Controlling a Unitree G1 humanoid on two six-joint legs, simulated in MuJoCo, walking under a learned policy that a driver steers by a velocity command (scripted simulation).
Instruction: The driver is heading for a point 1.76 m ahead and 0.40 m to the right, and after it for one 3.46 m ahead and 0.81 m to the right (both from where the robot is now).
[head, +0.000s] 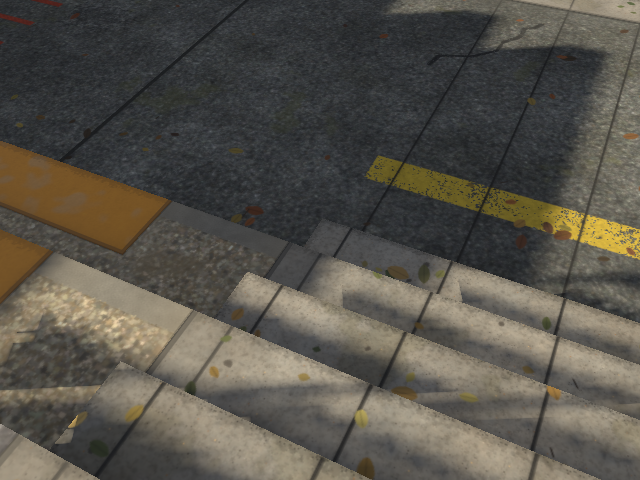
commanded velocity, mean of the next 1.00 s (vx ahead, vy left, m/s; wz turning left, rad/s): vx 0.33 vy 0.00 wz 0.05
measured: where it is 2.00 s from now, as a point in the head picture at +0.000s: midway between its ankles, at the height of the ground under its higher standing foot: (346, 458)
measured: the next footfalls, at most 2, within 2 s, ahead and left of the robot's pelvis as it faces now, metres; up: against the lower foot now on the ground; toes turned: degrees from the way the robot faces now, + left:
left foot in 0.16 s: +0.13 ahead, +0.16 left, +0.00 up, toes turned +1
right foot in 0.72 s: +0.45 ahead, -0.06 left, -0.14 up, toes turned +0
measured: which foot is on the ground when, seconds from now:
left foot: up 0.00-0.14, down 0.16-0.74, up 0.76-1.00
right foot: down 0.00-0.16, up 0.18-0.70, down 0.72-1.00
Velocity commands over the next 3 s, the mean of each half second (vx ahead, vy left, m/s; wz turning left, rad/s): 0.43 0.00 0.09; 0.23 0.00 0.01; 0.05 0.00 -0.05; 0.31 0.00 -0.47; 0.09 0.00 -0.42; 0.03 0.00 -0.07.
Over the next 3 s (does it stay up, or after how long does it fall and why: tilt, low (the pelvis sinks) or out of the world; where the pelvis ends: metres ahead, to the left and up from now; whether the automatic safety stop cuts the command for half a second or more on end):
stays up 0.69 -0.11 -0.29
